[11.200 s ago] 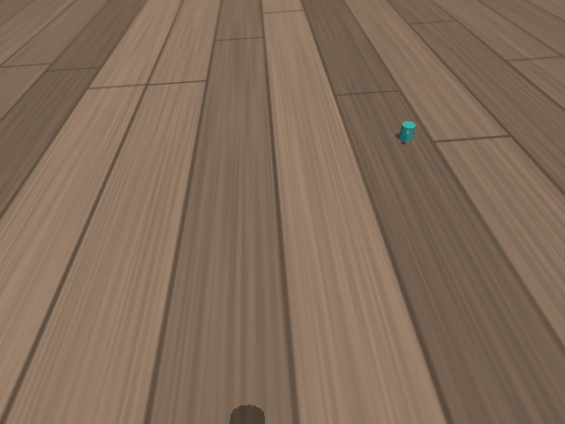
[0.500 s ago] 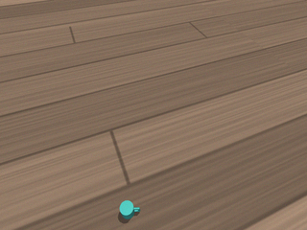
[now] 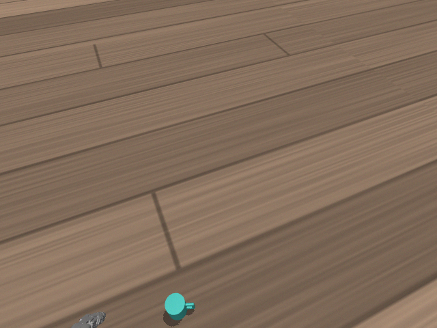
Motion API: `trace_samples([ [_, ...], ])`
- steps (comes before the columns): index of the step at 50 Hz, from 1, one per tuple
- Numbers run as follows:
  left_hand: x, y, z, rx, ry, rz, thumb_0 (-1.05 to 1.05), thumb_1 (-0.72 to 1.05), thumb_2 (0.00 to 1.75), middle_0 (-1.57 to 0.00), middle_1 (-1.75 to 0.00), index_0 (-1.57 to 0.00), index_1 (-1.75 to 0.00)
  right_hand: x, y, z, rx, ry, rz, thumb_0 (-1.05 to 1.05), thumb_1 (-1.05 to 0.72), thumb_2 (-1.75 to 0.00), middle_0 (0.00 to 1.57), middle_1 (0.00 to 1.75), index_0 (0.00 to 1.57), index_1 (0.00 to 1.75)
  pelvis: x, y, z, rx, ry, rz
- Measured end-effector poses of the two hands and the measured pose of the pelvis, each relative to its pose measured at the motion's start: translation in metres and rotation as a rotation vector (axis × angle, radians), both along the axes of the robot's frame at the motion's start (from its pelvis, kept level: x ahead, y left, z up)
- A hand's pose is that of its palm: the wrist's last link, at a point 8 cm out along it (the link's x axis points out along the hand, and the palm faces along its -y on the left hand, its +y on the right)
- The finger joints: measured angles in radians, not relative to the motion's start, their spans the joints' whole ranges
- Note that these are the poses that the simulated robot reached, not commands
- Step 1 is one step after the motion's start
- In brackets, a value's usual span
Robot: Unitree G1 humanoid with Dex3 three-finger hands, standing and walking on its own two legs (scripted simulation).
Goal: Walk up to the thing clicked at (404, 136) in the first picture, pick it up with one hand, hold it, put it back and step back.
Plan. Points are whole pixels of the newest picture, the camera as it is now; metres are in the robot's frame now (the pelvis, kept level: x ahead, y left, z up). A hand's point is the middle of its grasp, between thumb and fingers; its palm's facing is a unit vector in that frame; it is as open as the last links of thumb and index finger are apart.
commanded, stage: walk up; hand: left
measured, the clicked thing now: (180, 306) +0.36 +0.18 -0.72
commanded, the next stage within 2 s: none
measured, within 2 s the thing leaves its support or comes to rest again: neither
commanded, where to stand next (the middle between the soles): +0.02 -0.02 m, yaw +0 degrees
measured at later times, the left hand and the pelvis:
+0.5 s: hand out of the picture +0.04 +0.25 -0.15, palm faces +0.02 -0.94 -0.33, open 7.3 cm; pelvis -0.02 -0.01 +0.01, yaw +0 degrees
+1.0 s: hand out of the picture +0.07 +0.26 -0.15, palm faces +0.01 -0.93 -0.38, open 7.3 cm; pelvis -0.03 -0.03 -0.01, yaw +0 degrees
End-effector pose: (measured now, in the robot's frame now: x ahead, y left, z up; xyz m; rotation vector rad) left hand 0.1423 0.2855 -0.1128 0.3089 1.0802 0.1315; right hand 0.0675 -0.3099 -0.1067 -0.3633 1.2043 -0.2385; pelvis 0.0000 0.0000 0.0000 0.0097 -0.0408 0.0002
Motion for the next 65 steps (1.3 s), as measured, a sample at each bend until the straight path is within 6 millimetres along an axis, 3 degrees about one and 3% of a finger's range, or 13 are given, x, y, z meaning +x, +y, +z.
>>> trace_samples([
  [23,-0.101,0.011,0.004,0.027,0.167,0.125,0.01,0.91,0.90,-0.21,-0.30,-0.21,-0.30,-0.003,0.010,-0.006,0.064,0.000,0.045,0.01,-0.90,-0.89,0.20,0.30,0.20,0.30,-0.017,-0.006,0.008,-0.005,-0.003,0.003],
  [31,-0.108,0.009,-0.001,0.011,0.189,0.130,0.01,0.91,0.90,-0.21,-0.30,-0.21,-0.30,-0.013,0.008,-0.005,0.051,0.033,0.033,0.01,-0.90,-0.89,0.20,0.30,0.20,0.30,-0.016,-0.003,0.008,-0.004,0.005,0.003],
  [41,-0.091,0.009,-0.002,0.008,0.172,0.111,0.01,0.91,0.90,-0.21,-0.30,-0.21,-0.30,-0.010,0.006,-0.004,0.034,0.027,0.016,0.01,-0.90,-0.89,0.20,0.30,0.20,0.30,-0.014,-0.003,0.007,-0.001,0.016,0.004],
  [49,-0.082,0.015,-0.004,0.066,0.140,0.104,0.00,0.91,0.90,-0.21,-0.30,-0.21,-0.30,-0.008,-0.027,-0.007,-0.033,-0.009,0.022,0.01,-0.90,-0.89,0.21,0.30,0.20,0.30,-0.034,-0.024,-0.007,0.007,0.016,0.008],
  [56,-0.106,-0.018,0.000,0.116,0.127,0.078,0.00,0.91,0.90,-0.20,-0.30,-0.20,-0.30,0.004,-0.070,-0.021,-0.031,-0.050,0.045,0.01,-0.90,-0.89,0.20,0.30,0.20,0.30,-0.039,-0.054,-0.018,-0.016,0.011,-0.009],
  [60,-0.129,-0.034,0.012,0.127,0.142,0.078,0.00,0.91,0.90,-0.21,-0.30,-0.21,-0.30,0.006,-0.070,-0.021,0.018,-0.035,0.065,0.01,-0.90,-0.89,0.20,0.30,0.20,0.30,-0.035,-0.056,-0.009,0.000,0.014,-0.005],
  [65,-0.156,-0.021,0.028,0.196,0.149,0.127,0.00,0.90,0.90,-0.21,-0.30,-0.21,-0.30,0.003,-0.063,-0.026,0.060,0.006,0.095,0.01,-0.90,-0.89,0.20,0.30,0.20,0.30,-0.031,-0.052,-0.005,-0.004,0.006,0.019],
])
